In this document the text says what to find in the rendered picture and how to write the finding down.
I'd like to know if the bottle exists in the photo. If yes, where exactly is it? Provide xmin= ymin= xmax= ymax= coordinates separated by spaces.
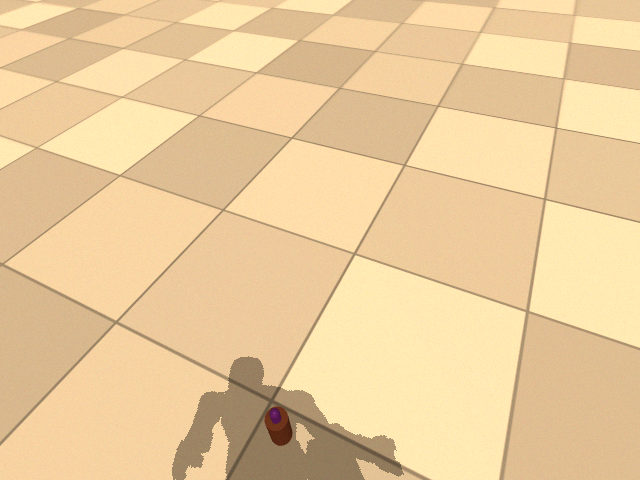
xmin=264 ymin=406 xmax=292 ymax=446

